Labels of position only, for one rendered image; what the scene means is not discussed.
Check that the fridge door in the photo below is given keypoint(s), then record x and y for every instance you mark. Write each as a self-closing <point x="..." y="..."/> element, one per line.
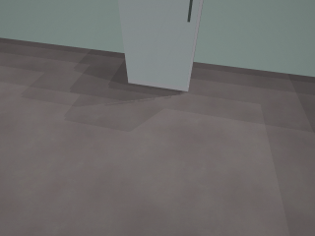
<point x="158" y="39"/>

